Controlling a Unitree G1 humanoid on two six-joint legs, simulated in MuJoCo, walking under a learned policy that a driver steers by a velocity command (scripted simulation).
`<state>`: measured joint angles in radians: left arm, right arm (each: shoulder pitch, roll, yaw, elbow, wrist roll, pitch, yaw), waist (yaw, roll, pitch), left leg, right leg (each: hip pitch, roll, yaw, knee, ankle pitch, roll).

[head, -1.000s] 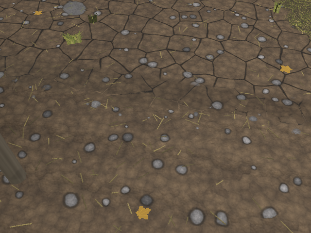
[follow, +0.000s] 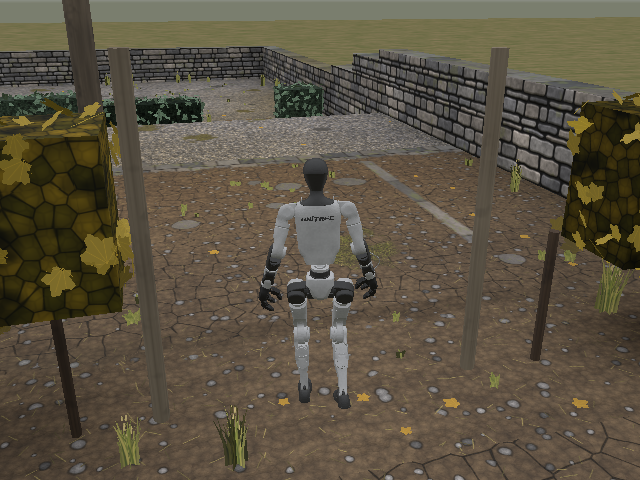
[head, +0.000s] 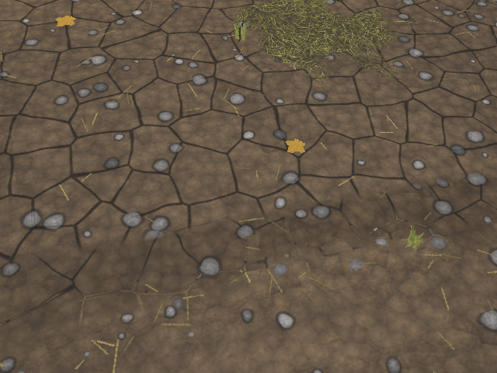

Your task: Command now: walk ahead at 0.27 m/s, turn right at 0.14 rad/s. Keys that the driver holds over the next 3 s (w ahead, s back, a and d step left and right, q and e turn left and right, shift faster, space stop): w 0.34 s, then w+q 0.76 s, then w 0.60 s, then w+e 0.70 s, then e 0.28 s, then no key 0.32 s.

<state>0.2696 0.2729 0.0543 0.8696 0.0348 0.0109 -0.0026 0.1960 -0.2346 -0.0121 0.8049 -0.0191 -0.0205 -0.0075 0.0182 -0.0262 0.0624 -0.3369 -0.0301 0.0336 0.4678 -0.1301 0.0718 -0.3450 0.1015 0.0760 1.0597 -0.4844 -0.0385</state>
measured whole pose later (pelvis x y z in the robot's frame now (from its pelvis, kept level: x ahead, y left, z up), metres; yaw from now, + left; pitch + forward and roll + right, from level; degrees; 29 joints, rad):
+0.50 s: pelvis +0.13 -0.03 +0.01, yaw +3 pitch +2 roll +0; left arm 0.42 0.23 0.03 0.96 0.02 -0.09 0.01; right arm 0.23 -0.27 -0.06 0.84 -0.03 -0.03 0.05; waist 0.03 0.05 -0.03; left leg -0.60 0.01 -0.04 0.94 -0.18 0.03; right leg -0.01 0.03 -0.06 0.19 -0.21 -0.05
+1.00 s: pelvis +0.38 +0.06 +0.01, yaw +20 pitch +1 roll +1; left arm 0.16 0.25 0.03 0.79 0.05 -0.05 -0.02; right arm 0.33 -0.27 -0.07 0.86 0.00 -0.04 0.01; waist -0.02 -0.02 0.05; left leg -0.18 -0.15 -0.03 0.35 -0.18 0.14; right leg -0.62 -0.12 0.04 1.04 -0.26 0.03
